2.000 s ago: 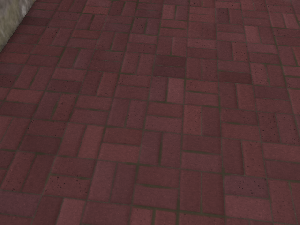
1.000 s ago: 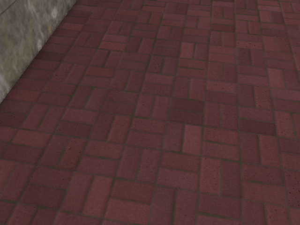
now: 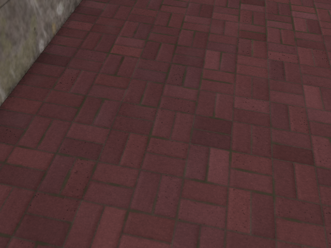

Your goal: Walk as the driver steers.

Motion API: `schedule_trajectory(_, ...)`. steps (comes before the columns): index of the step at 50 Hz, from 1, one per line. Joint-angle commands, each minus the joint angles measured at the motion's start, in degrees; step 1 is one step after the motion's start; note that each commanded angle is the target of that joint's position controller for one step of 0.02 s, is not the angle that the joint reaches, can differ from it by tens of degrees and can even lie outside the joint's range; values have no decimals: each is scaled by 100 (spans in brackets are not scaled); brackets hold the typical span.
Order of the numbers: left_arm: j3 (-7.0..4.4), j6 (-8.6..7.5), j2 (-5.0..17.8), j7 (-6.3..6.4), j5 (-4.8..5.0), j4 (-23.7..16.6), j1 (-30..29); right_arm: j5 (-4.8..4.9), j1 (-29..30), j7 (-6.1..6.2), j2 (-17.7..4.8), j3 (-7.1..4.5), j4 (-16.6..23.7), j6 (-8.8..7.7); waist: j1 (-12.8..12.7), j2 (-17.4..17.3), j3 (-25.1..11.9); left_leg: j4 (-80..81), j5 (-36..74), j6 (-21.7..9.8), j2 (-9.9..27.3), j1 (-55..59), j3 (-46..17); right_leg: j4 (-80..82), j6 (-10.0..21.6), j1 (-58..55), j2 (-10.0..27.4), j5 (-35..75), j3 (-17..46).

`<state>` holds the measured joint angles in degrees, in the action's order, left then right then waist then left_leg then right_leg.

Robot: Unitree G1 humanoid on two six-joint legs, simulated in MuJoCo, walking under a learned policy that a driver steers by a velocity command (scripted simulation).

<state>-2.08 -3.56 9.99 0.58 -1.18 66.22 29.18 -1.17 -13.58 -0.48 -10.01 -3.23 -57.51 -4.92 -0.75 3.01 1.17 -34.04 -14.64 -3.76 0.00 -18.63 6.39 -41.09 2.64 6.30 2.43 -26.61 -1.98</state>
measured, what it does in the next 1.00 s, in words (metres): walks ahead, turning right: right foot, then left foot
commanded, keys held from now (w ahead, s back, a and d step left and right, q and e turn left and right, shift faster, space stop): w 0.18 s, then w+e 0.50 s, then e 0.12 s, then no key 0.20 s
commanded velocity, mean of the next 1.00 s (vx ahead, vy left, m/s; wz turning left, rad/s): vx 0.40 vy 0.00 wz -0.31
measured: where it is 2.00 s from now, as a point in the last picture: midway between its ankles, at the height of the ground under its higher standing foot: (180, 228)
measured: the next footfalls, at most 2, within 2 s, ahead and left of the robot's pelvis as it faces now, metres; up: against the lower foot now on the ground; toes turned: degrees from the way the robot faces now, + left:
right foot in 0.46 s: +0.40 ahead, -0.07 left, +0.00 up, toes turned -10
left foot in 0.98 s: +0.71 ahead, -0.01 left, +0.00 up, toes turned -22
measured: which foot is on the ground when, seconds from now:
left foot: down 0.00-0.44, up 0.46-0.96, down 0.98-1.00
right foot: up 0.00-0.44, down 0.46-0.98, up 1.00-1.00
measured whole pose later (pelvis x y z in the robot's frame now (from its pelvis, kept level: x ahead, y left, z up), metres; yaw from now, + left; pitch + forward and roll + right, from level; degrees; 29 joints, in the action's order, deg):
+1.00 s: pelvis +0.52 -0.03 +0.00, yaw -22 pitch +0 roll -1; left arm -4.1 -2.6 13.9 1.4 -0.1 53.3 23.0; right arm -1.7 -2.6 0.5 -12.4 -1.1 -45.6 -4.6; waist -4.3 -0.7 4.7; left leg -29.0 -2.2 -3.1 -1.3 -25.6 1.5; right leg -35.6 5.1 4.7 -8.9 -25.0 8.3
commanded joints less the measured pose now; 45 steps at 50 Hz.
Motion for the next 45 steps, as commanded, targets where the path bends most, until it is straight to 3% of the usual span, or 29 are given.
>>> schedule_trajectory(1,-46,-127,296,-138,-100,-791,-715,-24,-1832,74,-880,-189,-392,114,478,-1011,464,2577,-2528,-995,2182,2128,-3902,-3007,357,3626,32,177,226)
schedule_trajectory(2,-30,-155,223,-182,-63,-826,-885,-8,-1315,37,-718,-141,-222,79,335,-558,610,2646,-1847,-896,1954,1649,-3285,-2858,369,3474,202,744,307)
schedule_trajectory(3,-44,-163,166,-203,-29,-811,-871,2,-1057,31,-627,-94,-146,35,141,-434,619,2720,-1174,-770,1715,1365,-2745,-2595,342,3199,306,1049,307)
schedule_trajectory(5,-75,-61,153,-227,-82,-756,-704,20,-1079,70,-376,14,-199,-53,-41,-513,487,2732,10,-643,1384,1290,-1968,-2281,222,2885,332,1290,201)
schedule_trajectory(7,-116,28,209,-245,-71,-845,-930,34,-1401,108,-383,50,-329,-116,-65,-567,489,2699,1030,-666,1290,1503,-1557,-2073,147,3093,287,1481,54)
schedule_trajectory(11,-89,92,146,-274,-38,-1236,-2009,8,-1693,121,-412,97,-397,-152,75,-638,651,2729,2080,-671,1170,1688,-910,-1187,42,3532,216,2015,-165)
schedule_trajectory(16,-20,73,102,-308,14,-1623,-2935,4,-1815,176,-436,111,-452,-218,213,-758,799,2772,2901,-516,1185,1759,-179,348,272,2839,-71,2572,-466)
schedule_trajectory(19,-91,29,255,-268,-7,-1637,-2756,1,-1708,231,-587,76,-458,-240,29,-775,555,2070,4886,-402,1301,2301,159,647,596,2282,-372,2309,-680)
schedule_trajectory(21,-211,-12,444,-211,-24,-1394,-1862,-42,-1555,279,-774,14,-419,-178,-359,-885,-10,634,6213,-341,1336,2557,352,672,849,1457,-733,1794,-833)
schedule_trajectory(22,-293,-38,553,-194,-52,-1149,-1132,-24,-1466,276,-865,-15,-369,-127,-658,-855,-396,-476,5955,-284,1277,2349,431,1048,974,620,-862,1875,-821)
schedule_trajectory(23,-428,-44,866,-162,-142,-985,-451,7,-1381,239,-888,-24,-246,-111,-980,-699,-740,-1947,4662,-204,1139,1366,466,1285,1215,-533,-377,1506,-72)
schedule_trajectory(24,-605,-2,1489,-128,-204,-1043,-149,147,-1732,122,-344,53,45,-116,-702,540,-1386,-4485,452,56,156,-799,459,1535,2141,-2180,1404,1241,2856)
schedule_trajectory(25,-587,85,1468,-178,-18,-1014,-345,105,-1296,64,-606,-16,245,-162,-600,299,-1651,-5256,-1240,33,-317,-1775,-678,2509,2360,-2349,1720,954,4574)
schedule_trajectory(26,-537,95,1346,-163,42,-1108,-909,82,-619,38,-695,-27,529,-228,-414,20,-723,-5017,-664,-36,120,-2317,-911,2697,2081,-1619,1572,808,3747)
schedule_trajectory(27,-457,73,1027,-160,50,-1155,-1187,70,-433,37,-729,-27,590,-287,-240,-444,-292,-4515,-206,-32,358,-2131,-880,2848,1820,-861,1409,1354,3157)
schedule_trajectory(28,-402,40,840,-142,48,-1188,-1366,23,-410,53,-656,-36,579,-258,-19,-674,-52,-4075,-87,22,507,-1793,-893,2913,1609,-251,1134,1982,2665)
schedule_trajectory(30,-322,-49,680,-80,99,-1176,-1358,-125,-569,43,-504,-23,612,-36,258,-511,-19,-3499,-148,215,629,-1204,-899,2972,1428,427,740,2745,2015)
schedule_trajectory(33,-356,-140,938,-52,125,-1157,-1010,-164,-209,0,-488,-21,831,170,249,-294,62,-2848,93,457,651,-1370,-718,3059,1388,608,482,3140,1674)
schedule_trajectory(34,-361,-136,982,-52,131,-1170,-893,-159,95,-10,-529,-26,961,197,169,-218,144,-2579,335,529,665,-1563,-674,3118,1336,585,437,3109,1665)
schedule_trajectory(36,-348,-106,988,-55,132,-1189,-641,-112,609,0,-616,-40,1171,221,11,-133,268,-2054,741,634,585,-1831,-583,2931,1124,412,378,4309,1579)
schedule_trajectory(39,-344,-20,1030,-31,121,-1230,-326,-66,1039,5,-590,-1,1391,235,-166,62,25,-1502,1087,620,315,-1824,-501,2339,753,-15,213,5883,1375)
schedule_trajectory(43,-317,94,977,55,60,-1309,-104,-5,1510,20,-597,80,1599,217,-388,249,-95,-676,1293,480,26,-1721,-440,1956,597,-577,178,6074,1438)
schedule_trajectory(45,-306,117,943,104,-1,-1360,-153,2,1436,39,-650,99,1586,165,-361,307,-108,-166,1235,367,-84,-1334,-480,1696,536,-709,207,6107,1507)
Velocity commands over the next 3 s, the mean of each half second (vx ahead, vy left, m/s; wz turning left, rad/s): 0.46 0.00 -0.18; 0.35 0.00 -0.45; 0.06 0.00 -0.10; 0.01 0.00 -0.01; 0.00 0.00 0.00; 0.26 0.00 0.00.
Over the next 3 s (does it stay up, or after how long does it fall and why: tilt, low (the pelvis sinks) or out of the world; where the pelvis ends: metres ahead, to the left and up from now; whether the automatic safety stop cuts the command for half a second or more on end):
stays up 0.76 -0.08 0.02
